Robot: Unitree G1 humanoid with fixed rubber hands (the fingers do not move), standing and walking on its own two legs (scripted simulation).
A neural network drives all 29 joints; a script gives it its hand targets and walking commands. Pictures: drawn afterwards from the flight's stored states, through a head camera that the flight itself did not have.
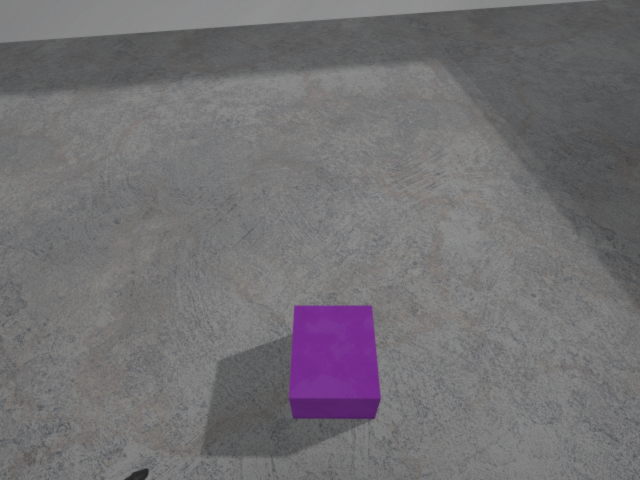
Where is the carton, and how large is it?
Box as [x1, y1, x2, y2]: [289, 306, 380, 418]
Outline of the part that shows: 294,306 289,400 293,418 374,418 380,399 371,306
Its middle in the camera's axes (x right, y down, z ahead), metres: +0.05 +0.38 +1.19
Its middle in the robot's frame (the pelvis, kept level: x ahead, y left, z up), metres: +0.57 -0.01 -0.68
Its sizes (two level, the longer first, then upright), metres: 0.288 0.247 0.178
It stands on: the floor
